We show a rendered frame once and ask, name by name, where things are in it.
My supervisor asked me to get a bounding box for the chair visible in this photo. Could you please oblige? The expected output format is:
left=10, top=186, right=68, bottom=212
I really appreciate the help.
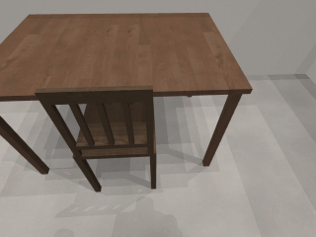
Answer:
left=35, top=85, right=157, bottom=193

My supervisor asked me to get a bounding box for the table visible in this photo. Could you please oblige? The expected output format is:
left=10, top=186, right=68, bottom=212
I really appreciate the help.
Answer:
left=0, top=13, right=253, bottom=175

